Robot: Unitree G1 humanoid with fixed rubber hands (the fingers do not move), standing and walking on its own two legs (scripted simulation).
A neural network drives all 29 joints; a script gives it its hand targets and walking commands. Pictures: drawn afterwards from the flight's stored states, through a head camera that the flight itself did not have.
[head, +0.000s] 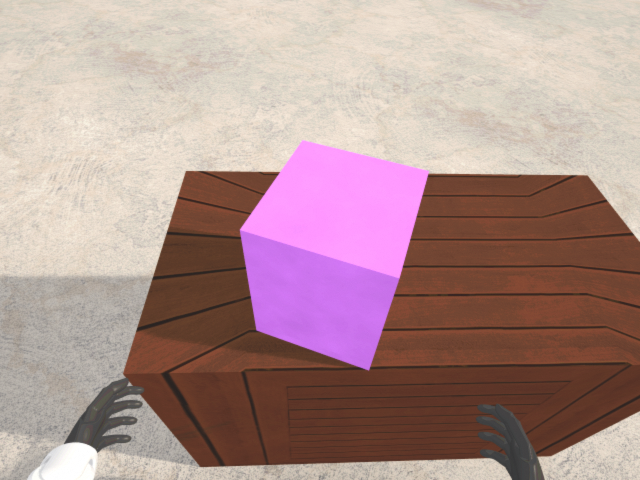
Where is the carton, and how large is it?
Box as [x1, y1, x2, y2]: [240, 140, 428, 369]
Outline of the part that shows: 302,140 240,229 256,329 368,369 397,284 428,171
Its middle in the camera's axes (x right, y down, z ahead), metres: +0.03 +0.02 +0.61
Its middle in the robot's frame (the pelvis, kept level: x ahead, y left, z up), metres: +0.44 -0.04 +0.00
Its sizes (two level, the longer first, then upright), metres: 0.210 0.200 0.250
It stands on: a pedestal, 0.64 m high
